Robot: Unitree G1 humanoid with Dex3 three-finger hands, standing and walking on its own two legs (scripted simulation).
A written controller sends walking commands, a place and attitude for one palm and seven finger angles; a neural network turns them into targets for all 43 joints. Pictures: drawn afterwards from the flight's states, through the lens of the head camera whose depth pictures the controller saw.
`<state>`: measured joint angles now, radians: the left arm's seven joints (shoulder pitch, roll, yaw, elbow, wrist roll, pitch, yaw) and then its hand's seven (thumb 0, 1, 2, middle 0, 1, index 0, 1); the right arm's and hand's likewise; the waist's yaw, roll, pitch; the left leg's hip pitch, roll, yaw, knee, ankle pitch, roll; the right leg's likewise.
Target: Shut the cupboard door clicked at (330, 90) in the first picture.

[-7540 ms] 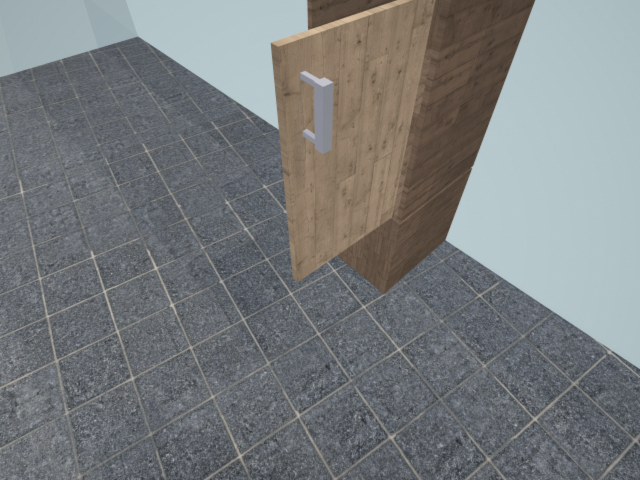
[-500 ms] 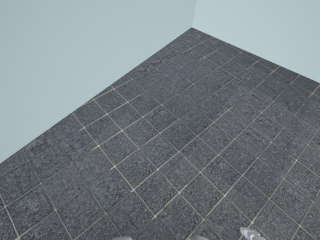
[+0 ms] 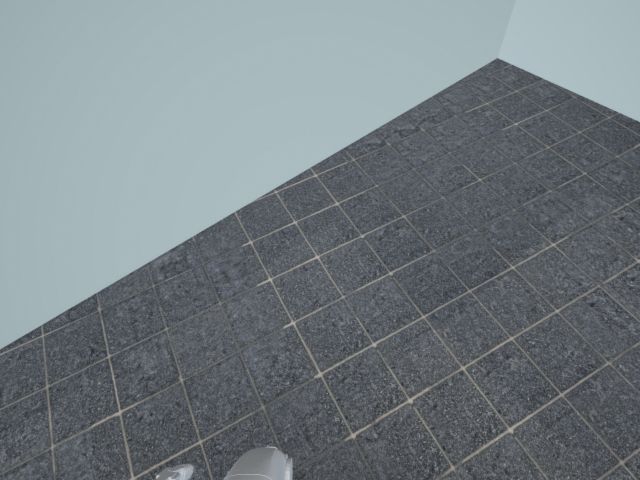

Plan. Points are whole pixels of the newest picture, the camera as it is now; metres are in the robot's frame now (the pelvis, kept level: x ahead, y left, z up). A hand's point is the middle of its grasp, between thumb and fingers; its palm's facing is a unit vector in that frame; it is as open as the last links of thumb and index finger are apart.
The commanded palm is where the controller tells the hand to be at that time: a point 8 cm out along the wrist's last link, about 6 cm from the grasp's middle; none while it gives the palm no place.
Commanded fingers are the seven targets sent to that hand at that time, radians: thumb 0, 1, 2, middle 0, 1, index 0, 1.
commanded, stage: walk to a spot facing it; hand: left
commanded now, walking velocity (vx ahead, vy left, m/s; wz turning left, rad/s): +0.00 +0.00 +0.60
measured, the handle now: out of the picture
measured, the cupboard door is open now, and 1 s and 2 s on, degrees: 88 88 88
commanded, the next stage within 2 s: none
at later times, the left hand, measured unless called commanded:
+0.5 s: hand out of the picture +0.03 +0.26 -0.17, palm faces +0.31 -0.92 -0.25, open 7.4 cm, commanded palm none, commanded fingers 0.00 0.90 0.90 -0.20 -0.30 -0.20 -0.30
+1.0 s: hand out of the picture -0.03 +0.18 -0.16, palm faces +0.60 -0.76 -0.26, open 7.3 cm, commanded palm none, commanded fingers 0.00 0.90 0.90 -0.20 -0.30 -0.20 -0.30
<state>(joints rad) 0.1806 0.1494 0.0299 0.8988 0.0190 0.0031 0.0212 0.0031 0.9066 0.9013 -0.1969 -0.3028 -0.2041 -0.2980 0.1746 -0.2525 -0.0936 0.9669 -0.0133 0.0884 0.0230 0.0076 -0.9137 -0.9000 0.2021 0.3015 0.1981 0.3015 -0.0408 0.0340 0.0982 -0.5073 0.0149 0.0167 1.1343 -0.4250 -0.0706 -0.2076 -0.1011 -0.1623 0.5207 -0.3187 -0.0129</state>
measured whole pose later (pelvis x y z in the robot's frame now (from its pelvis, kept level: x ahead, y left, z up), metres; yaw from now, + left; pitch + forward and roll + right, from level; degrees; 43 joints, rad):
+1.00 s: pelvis +0.03 -0.01 +0.00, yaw +37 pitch +0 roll +2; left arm 0.22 0.18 0.05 0.91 0.03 0.00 0.02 0.00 0.92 0.90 -0.20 -0.30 -0.21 -0.30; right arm 0.13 -0.24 -0.08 0.97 -0.01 0.09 0.03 0.01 -0.91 -0.90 0.20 0.30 0.20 0.30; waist 0.00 -0.01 0.11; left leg -0.41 0.04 0.07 0.85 -0.44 -0.06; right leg -0.17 -0.15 -0.28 0.54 -0.36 0.00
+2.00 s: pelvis +0.11 +0.16 -0.03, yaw +74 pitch +1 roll +1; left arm 0.48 0.15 0.04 1.09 0.02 -0.04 -0.02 0.01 0.91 0.90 -0.20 -0.30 -0.20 -0.30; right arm 0.04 -0.24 -0.05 0.92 -0.03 -0.01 0.04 0.01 -0.92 -0.90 0.20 0.30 0.20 0.30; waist 0.02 -0.01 0.11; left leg -0.45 -0.01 0.18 0.65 -0.21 0.10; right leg -0.01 -0.22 -0.36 0.77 -0.51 0.08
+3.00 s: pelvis +0.21 +0.62 -0.02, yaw +89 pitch +1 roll +0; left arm 0.44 0.15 0.03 1.16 0.02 -0.07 0.00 0.00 0.92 0.90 -0.19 -0.30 -0.20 -0.30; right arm 0.07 -0.19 -0.05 1.00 -0.02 -0.03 0.03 0.00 -0.92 -0.90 0.20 0.30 0.19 0.30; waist 0.04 -0.03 0.07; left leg -0.47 0.02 0.15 0.62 -0.22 0.05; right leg 0.08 -0.11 -0.30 0.45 -0.49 0.06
